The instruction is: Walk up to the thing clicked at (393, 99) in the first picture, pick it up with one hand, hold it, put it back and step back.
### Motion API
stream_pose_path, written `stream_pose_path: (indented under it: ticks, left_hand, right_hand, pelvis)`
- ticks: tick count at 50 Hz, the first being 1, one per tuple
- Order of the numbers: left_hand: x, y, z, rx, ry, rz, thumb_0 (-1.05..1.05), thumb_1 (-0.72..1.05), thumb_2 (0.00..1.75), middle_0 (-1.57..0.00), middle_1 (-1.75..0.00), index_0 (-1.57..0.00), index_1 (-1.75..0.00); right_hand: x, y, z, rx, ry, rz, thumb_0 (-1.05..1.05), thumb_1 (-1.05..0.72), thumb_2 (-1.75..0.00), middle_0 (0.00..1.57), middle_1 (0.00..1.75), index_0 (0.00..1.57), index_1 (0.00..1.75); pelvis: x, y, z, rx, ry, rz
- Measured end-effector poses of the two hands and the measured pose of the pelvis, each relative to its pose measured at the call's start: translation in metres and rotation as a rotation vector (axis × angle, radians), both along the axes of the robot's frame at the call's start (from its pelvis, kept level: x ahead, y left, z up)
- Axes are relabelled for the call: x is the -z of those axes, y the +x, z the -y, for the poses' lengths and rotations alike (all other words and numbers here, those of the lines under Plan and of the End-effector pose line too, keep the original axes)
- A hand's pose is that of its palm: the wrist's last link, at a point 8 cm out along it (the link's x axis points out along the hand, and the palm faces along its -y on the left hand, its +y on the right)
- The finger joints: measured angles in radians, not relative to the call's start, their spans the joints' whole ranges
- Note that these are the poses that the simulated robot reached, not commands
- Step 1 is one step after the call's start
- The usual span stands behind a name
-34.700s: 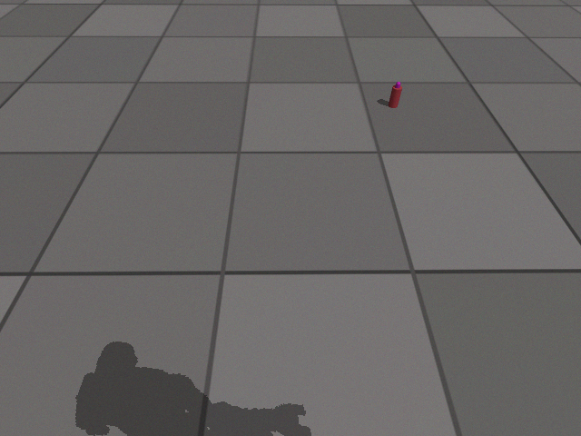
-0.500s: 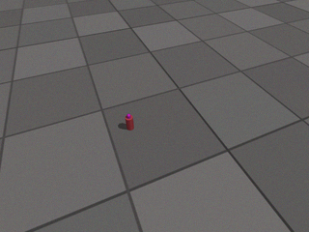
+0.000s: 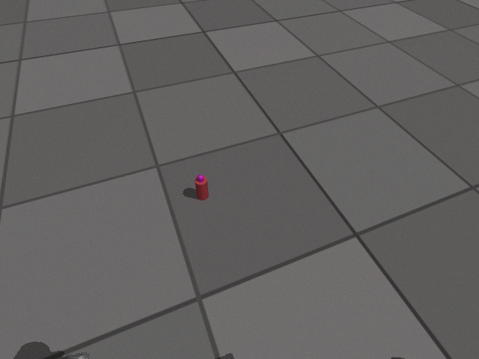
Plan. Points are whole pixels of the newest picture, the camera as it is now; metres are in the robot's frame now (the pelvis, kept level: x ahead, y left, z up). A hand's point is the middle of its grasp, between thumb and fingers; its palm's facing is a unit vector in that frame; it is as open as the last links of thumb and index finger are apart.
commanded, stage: step back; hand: left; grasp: from the side
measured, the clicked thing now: (201, 186) +0.99 +0.21 -0.69
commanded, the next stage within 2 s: stand in 0.10 s
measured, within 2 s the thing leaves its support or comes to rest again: neither
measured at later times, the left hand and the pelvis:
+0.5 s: hand out of the picture +0.07 +0.24 -0.14, palm faces -0.03 -0.94 -0.33, open 7.4 cm; pelvis -0.01 -0.01 +0.01, yaw +0 degrees
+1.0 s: hand out of the picture +0.05 +0.24 -0.14, palm faces -0.01 -0.94 -0.34, open 7.4 cm; pelvis -0.02 -0.01 +0.01, yaw +0 degrees
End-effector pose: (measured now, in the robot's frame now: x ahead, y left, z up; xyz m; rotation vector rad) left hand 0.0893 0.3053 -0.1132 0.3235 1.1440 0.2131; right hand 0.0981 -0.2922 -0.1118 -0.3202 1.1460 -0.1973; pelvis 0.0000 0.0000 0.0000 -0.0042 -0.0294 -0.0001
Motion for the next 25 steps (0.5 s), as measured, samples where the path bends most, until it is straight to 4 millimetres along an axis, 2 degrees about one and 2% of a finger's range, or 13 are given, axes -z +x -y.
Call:
stream_pose_path:
  ticks: [5,10,16,25]
  left_hand:
    - [-0.005,0.014,-0.002,0.012,0.009,0.024,0.00,0.90,0.89,-0.20,-0.30,-0.20,-0.30]
    - [-0.008,0.015,0.002,0.010,-0.002,0.009,0.00,0.90,0.89,-0.20,-0.30,-0.20,-0.30]
    - [-0.008,0.004,0.010,0.011,-0.022,-0.025,0.00,0.90,0.89,-0.20,-0.30,-0.20,-0.30]
    - [-0.006,-0.025,0.018,-0.001,-0.032,-0.085,0.00,0.90,0.89,-0.20,-0.30,-0.20,-0.30]
  right_hand:
    - [-0.002,0.011,-0.002,0.004,0.004,0.022,0.00,-0.90,-0.90,0.20,0.30,0.20,0.30]
    - [-0.006,0.010,-0.004,0.003,0.013,0.021,0.00,-0.90,-0.90,0.20,0.30,0.20,0.30]
    - [-0.008,-0.002,-0.001,0.008,0.014,-0.002,0.00,-0.90,-0.90,0.20,0.30,0.20,0.30]
    - [-0.007,-0.026,0.008,0.025,0.016,-0.053,0.00,-0.90,-0.90,0.20,0.30,0.20,0.30]
  pelvis:
    - [-0.001,0.002,-0.002,0.006,0.004,0.005]
    - [-0.007,0.001,-0.002,0.005,0.006,0.011]
    - [-0.012,-0.004,0.000,0.003,0.008,0.016]
    - [-0.014,-0.012,0.005,0.000,0.007,0.015]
